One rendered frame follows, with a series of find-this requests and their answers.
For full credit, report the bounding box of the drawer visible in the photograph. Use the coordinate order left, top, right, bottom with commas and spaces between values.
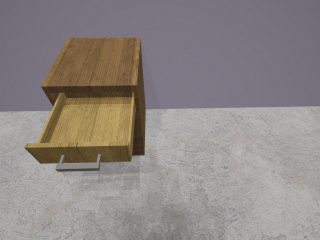
24, 92, 136, 164

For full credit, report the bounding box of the cabinet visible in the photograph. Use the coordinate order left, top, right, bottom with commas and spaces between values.
41, 37, 146, 156

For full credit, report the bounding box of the handle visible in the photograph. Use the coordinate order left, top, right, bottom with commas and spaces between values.
55, 154, 101, 172

